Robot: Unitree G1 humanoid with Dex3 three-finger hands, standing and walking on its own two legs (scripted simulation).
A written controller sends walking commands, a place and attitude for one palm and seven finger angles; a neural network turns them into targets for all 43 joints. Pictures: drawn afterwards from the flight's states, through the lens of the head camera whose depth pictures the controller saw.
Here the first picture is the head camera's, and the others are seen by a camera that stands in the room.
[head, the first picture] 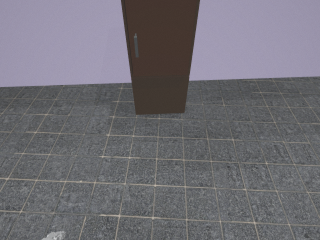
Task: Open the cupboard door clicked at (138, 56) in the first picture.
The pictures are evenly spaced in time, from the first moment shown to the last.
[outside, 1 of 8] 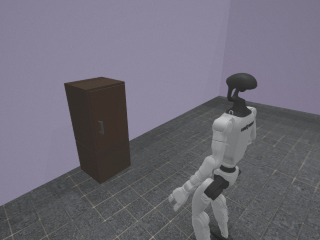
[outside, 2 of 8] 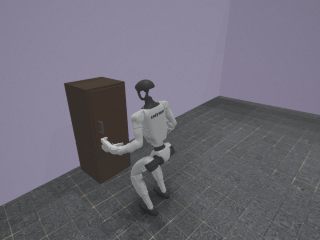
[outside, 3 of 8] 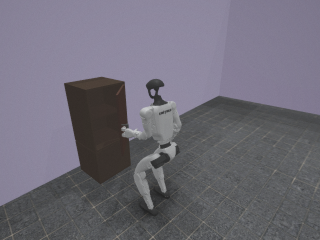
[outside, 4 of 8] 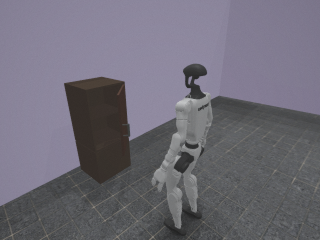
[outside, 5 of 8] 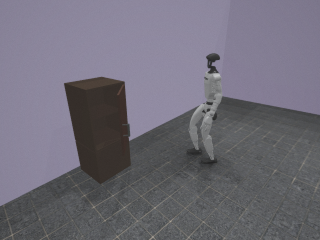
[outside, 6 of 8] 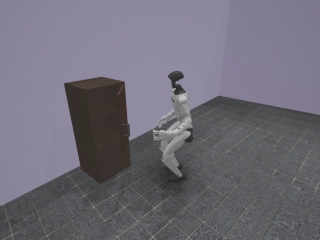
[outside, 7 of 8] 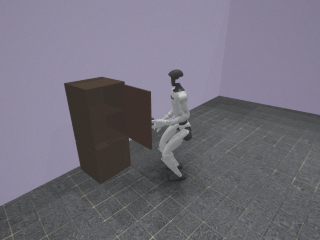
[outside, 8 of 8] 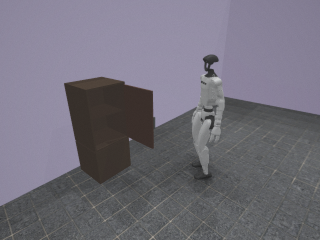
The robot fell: no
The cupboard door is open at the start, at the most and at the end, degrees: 0 89 89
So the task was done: yes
